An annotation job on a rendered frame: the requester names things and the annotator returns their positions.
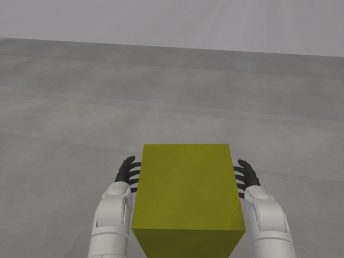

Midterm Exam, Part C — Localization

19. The right robot hand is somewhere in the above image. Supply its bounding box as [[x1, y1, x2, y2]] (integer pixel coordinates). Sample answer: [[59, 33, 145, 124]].
[[233, 159, 260, 199]]

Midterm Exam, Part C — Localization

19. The right robot forearm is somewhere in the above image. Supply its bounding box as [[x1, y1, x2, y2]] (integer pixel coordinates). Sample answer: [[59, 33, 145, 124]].
[[244, 185, 297, 258]]

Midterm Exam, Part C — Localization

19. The left robot hand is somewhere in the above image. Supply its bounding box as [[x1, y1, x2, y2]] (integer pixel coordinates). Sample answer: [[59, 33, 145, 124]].
[[115, 156, 141, 193]]

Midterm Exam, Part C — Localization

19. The carton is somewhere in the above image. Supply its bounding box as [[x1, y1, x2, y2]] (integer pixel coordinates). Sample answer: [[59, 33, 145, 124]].
[[131, 144, 246, 258]]

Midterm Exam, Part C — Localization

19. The left robot forearm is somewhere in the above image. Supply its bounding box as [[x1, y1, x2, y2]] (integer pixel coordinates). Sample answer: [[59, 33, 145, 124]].
[[87, 182, 132, 258]]

